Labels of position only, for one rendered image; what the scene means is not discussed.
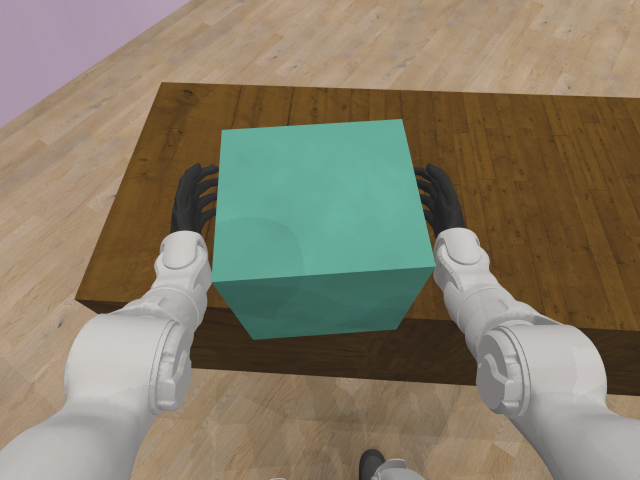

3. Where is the robot right upper arm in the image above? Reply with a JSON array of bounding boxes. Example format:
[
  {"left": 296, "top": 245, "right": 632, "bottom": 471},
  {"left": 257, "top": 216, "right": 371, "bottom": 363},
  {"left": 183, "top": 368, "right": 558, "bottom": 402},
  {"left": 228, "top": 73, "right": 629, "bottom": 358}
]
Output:
[{"left": 476, "top": 325, "right": 640, "bottom": 480}]

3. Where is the robot left upper arm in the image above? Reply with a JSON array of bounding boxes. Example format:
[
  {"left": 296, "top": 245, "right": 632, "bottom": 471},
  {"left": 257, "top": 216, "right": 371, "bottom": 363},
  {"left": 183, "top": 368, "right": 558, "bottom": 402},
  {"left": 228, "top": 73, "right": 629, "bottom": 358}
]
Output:
[{"left": 0, "top": 313, "right": 191, "bottom": 480}]

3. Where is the robot left hand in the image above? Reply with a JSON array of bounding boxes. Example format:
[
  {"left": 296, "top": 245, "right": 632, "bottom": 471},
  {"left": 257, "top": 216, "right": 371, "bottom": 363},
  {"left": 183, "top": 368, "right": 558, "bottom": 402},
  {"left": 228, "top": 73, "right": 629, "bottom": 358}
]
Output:
[{"left": 170, "top": 163, "right": 219, "bottom": 235}]

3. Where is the robot right hand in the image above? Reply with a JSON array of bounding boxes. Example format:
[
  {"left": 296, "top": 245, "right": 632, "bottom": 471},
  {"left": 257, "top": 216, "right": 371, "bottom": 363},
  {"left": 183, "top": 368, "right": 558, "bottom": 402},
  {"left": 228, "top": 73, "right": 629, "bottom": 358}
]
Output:
[{"left": 413, "top": 163, "right": 466, "bottom": 238}]

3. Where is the pedestal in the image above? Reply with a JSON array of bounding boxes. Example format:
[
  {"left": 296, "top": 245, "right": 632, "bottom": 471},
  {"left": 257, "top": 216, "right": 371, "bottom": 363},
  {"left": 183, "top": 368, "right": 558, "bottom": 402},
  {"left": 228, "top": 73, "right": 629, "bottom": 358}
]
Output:
[{"left": 75, "top": 82, "right": 640, "bottom": 396}]

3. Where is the right robot foot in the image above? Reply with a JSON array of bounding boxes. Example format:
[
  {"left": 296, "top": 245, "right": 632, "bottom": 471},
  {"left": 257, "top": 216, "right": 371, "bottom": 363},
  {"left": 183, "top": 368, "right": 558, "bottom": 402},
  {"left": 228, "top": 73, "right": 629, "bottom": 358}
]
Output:
[{"left": 359, "top": 449, "right": 385, "bottom": 480}]

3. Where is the robot right shin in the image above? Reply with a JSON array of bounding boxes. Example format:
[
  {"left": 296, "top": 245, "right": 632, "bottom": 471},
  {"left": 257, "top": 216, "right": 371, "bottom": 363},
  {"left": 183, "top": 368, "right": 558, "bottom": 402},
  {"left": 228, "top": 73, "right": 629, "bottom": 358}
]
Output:
[{"left": 373, "top": 459, "right": 408, "bottom": 477}]

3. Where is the carton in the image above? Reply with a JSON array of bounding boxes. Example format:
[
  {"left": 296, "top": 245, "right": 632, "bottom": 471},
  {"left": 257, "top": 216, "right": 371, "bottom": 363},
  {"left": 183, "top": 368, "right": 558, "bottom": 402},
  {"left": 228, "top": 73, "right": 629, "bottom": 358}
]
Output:
[{"left": 211, "top": 119, "right": 436, "bottom": 340}]

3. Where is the left robot forearm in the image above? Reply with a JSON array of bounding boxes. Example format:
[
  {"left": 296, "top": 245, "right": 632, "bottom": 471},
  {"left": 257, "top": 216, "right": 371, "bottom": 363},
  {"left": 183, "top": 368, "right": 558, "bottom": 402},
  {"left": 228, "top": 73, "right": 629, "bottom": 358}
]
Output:
[{"left": 64, "top": 231, "right": 212, "bottom": 399}]

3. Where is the right robot forearm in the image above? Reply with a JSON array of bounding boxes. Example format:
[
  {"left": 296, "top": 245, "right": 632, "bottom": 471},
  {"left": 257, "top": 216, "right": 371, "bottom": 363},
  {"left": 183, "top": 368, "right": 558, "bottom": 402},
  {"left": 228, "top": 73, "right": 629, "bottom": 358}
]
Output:
[{"left": 433, "top": 228, "right": 607, "bottom": 399}]

